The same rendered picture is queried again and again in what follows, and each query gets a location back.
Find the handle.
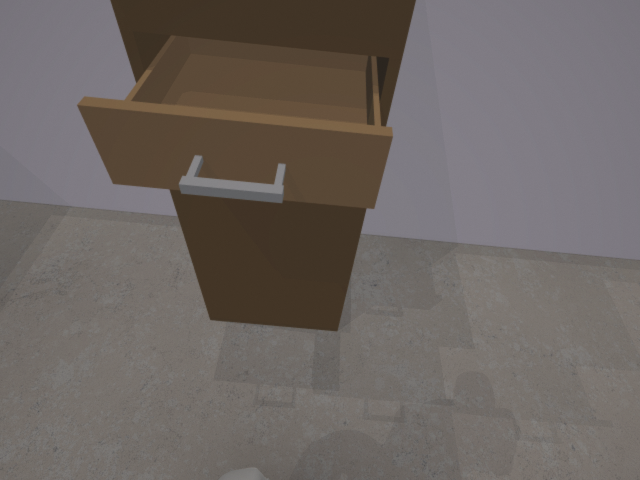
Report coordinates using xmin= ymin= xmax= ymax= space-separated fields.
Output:
xmin=179 ymin=155 xmax=286 ymax=203

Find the drawer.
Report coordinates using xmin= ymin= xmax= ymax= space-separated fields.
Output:
xmin=77 ymin=35 xmax=393 ymax=209

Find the cabinet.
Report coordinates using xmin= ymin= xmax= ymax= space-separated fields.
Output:
xmin=110 ymin=0 xmax=416 ymax=331

